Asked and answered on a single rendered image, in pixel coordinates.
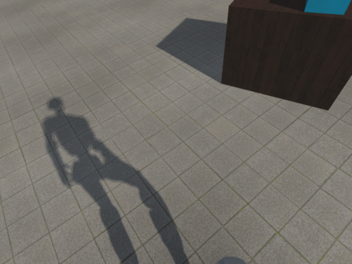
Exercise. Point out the pedestal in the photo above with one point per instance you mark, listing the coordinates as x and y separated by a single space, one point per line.
274 48

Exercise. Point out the carton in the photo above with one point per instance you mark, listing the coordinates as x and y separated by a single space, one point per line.
327 6

